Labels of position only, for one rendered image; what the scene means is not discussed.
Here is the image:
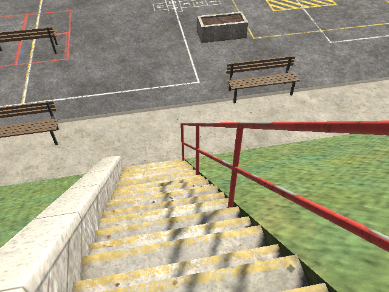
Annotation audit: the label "stairs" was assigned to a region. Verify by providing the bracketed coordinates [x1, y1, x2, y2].
[73, 159, 329, 292]

